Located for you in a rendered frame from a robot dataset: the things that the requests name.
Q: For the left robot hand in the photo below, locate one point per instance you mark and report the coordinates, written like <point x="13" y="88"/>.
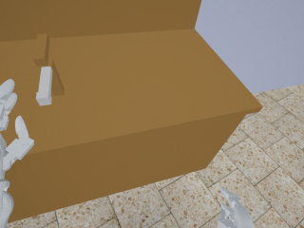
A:
<point x="18" y="148"/>

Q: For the tap lever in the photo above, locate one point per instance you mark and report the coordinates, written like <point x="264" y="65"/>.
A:
<point x="43" y="96"/>

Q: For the left robot forearm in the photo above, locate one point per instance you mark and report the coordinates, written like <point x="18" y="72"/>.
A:
<point x="6" y="203"/>

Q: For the counter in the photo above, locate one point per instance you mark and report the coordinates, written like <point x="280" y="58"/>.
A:
<point x="137" y="97"/>

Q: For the right robot hand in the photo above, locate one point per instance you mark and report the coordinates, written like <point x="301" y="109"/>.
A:
<point x="239" y="216"/>

